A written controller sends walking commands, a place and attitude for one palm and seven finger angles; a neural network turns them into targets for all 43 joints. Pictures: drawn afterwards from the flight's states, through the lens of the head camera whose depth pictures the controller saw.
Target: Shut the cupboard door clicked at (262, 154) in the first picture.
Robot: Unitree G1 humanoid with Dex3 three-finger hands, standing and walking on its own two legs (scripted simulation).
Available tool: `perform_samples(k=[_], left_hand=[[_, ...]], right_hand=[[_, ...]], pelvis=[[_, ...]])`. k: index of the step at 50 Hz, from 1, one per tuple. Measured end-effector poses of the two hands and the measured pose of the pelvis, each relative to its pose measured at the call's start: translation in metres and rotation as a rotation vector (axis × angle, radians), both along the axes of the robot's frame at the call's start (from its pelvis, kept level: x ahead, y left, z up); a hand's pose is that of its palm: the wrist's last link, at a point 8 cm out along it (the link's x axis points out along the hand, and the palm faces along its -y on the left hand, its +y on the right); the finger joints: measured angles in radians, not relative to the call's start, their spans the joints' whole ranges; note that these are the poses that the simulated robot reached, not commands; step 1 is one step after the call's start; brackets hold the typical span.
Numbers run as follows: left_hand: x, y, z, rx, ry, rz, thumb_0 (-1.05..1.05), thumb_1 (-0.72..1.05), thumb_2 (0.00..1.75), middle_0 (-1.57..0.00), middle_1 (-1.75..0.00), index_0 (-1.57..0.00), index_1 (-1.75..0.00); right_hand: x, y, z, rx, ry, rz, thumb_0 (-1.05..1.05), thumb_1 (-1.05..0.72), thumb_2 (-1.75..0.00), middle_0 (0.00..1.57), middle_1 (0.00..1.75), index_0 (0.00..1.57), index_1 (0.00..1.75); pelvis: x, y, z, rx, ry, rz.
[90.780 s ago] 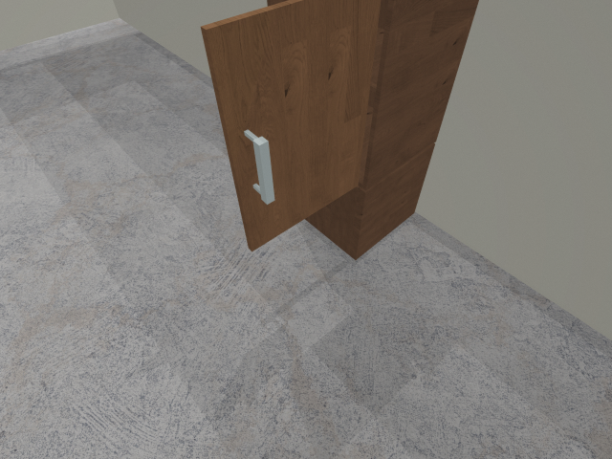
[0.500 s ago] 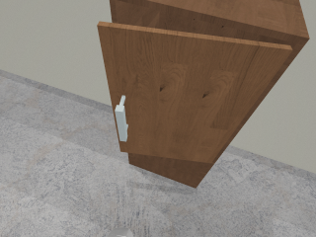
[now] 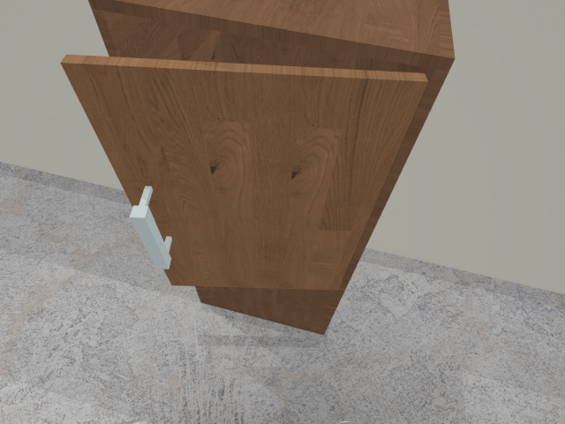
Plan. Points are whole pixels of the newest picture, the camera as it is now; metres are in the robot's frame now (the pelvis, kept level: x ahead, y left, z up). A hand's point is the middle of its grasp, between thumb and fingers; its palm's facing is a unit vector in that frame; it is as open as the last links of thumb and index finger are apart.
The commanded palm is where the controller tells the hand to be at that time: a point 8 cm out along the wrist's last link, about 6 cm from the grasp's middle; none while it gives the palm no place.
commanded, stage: come to a stop and stand still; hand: left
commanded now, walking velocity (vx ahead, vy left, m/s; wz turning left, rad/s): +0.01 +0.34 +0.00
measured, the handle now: (156, 230) +0.42 +0.24 -0.04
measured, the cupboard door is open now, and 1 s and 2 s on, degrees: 13 13 13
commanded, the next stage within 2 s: look again from close up in 1.02 s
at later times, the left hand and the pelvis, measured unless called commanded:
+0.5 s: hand out of the picture -0.02 +0.22 -0.19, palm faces +0.11 -0.97 -0.22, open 7.4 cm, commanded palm none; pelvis -0.02 +0.02 -0.01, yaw +2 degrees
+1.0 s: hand out of the picture -0.05 +0.21 -0.17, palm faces +0.04 -0.99 -0.16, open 7.4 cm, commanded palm none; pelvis -0.05 +0.04 +0.01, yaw +1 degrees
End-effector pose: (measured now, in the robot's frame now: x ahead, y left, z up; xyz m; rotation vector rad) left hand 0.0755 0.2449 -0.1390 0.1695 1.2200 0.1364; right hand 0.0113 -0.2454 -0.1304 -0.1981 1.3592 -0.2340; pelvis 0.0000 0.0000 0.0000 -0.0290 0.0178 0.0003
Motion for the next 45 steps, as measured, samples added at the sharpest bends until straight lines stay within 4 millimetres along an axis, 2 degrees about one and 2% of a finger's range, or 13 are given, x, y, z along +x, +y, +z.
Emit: perform_samples(k=[2, 4, 6, 10, 17, 21, 24, 28, 34, 38, 41, 45], left_hand=[[0.0, -0.013, -0.005, 0.03, -0.02, -0.015, 0.0, 0.91, 0.9, -0.19, -0.3, -0.2, -0.3], [-0.005, -0.027, -0.002, 0.034, 0.0, -0.024, 0.0, 0.91, 0.9, -0.19, -0.3, -0.2, -0.3], [-0.012, -0.037, 0.003, 0.03, 0.011, -0.02, 0.0, 0.91, 0.9, -0.19, -0.3, -0.2, -0.3], [-0.026, -0.038, 0.011, 0.045, 0.022, 0.015, 0.0, 0.92, 0.9, -0.2, -0.3, -0.2, -0.3], [-0.066, -0.015, 0.005, 0.049, 0.061, 0.085, 0.0, 0.91, 0.9, -0.2, -0.3, -0.21, -0.3], [-0.09, 0.008, -0.015, 0.025, 0.108, 0.115, 0.0, 0.91, 0.9, -0.2, -0.3, -0.2, -0.3], [-0.102, 0.021, -0.022, 0.009, 0.147, 0.135, 0.01, 0.91, 0.9, -0.2, -0.3, -0.2, -0.3], [-0.106, 0.027, -0.015, -0.009, 0.15, 0.132, 0.01, 0.91, 0.9, -0.19, -0.3, -0.2, -0.3], [-0.107, 0.02, -0.008, -0.033, 0.137, 0.107, 0.01, 0.91, 0.9, -0.19, -0.3, -0.2, -0.3], [-0.111, 0.015, -0.007, -0.016, 0.132, 0.089, 0.01, 0.92, 0.9, -0.19, -0.3, -0.2, -0.3], [-0.117, 0.015, -0.001, -0.014, 0.136, 0.073, 0.01, 0.93, 0.9, -0.19, -0.3, -0.2, -0.3], [-0.125, 0.014, -0.002, -0.023, 0.141, 0.06, 0.01, 0.92, 0.9, -0.19, -0.3, -0.2, -0.3]], right_hand=[[-0.007, -0.015, -0.017, 0.022, 0.015, -0.021, 0.01, -0.92, -0.9, 0.2, 0.3, 0.2, 0.3], [-0.011, -0.025, -0.024, 0.038, 0.031, -0.033, 0.01, -0.91, -0.9, 0.2, 0.3, 0.2, 0.3], [-0.012, -0.028, -0.026, 0.053, 0.041, -0.032, 0.01, -0.92, -0.9, 0.19, 0.3, 0.2, 0.3], [-0.005, -0.028, -0.018, 0.074, 0.034, -0.009, 0.01, -0.92, -0.9, 0.19, 0.3, 0.2, 0.3], [0.027, -0.012, -0.004, 0.058, -0.035, 0.069, 0.01, -0.91, -0.9, 0.19, 0.3, 0.2, 0.3], [0.047, 0.007, -0.001, 0.023, -0.127, 0.104, 0.01, -0.91, -0.9, 0.19, 0.3, 0.2, 0.3], [0.049, 0.026, 0.004, 0.013, -0.157, 0.12, 0.01, -0.91, -0.9, 0.19, 0.3, 0.2, 0.3], [0.044, 0.05, 0.01, 0.028, -0.157, 0.128, 0.01, -0.92, -0.9, 0.19, 0.3, 0.2, 0.3], [0.032, 0.064, 0.006, 0.053, -0.154, 0.114, 0.0, -0.93, -0.9, 0.2, 0.3, 0.2, 0.3], [0.013, 0.066, -0.006, 0.078, -0.138, 0.07, 0.0, -0.93, -0.9, 0.2, 0.3, 0.2, 0.3], [-0.004, 0.062, -0.006, 0.076, -0.116, 0.042, 0.0, -0.95, -0.9, 0.2, 0.3, 0.2, 0.3], [-0.032, 0.059, -0.004, 0.07, -0.058, 0.027, 0.0, -0.95, -0.9, 0.2, 0.3, 0.2, 0.3]], pelvis=[[0.001, -0.014, -0.012, 0.042, -0.002, -0.01], [0.001, -0.02, -0.012, 0.036, -0.015, -0.002], [0.001, -0.023, -0.009, 0.044, -0.018, 0.0], [-0.002, -0.027, -0.001, 0.062, -0.02, 0.002], [-0.013, -0.014, 0.001, 0.06, -0.016, 0.026], [-0.018, 0.006, -0.009, 0.037, -0.018, 0.029], [-0.024, 0.017, -0.009, 0.034, -0.029, 0.031], [-0.028, 0.028, -0.001, 0.025, -0.023, 0.032], [-0.034, 0.038, 0.003, 0.036, -0.014, 0.025], [-0.04, 0.039, 0.0, 0.052, -0.02, 0.013], [-0.043, 0.041, 0.004, 0.036, -0.034, 0.015], [-0.047, 0.04, 0.006, 0.033, -0.046, 0.011]])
